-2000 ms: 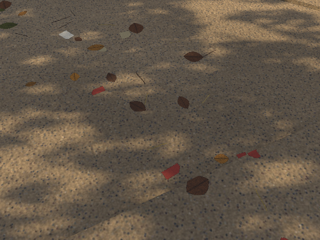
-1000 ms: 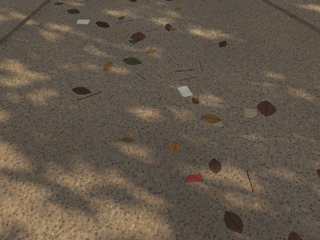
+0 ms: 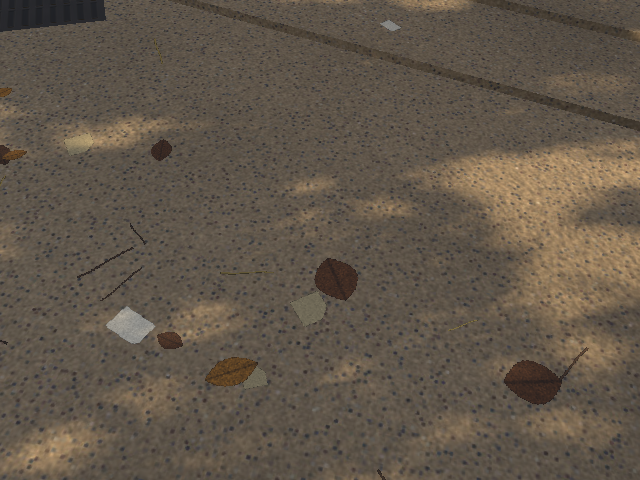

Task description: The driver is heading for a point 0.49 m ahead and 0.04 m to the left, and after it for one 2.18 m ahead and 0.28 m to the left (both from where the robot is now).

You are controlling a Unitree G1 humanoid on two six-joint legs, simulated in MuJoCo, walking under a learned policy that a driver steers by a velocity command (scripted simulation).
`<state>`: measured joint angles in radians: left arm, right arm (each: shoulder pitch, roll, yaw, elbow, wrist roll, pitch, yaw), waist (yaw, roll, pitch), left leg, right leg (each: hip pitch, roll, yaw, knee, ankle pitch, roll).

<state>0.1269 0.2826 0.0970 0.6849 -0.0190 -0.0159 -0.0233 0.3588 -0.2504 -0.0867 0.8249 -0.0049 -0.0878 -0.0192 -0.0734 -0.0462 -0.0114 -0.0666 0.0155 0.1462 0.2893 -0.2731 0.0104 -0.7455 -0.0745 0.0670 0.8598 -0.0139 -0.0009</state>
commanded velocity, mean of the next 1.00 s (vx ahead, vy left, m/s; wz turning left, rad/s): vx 0.35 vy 0.00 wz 0.12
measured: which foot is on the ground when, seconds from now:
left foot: down 0.00-0.18, up 0.20-0.66, down 0.68-1.00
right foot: up 0.00-0.16, down 0.18-0.68, up 0.70-1.00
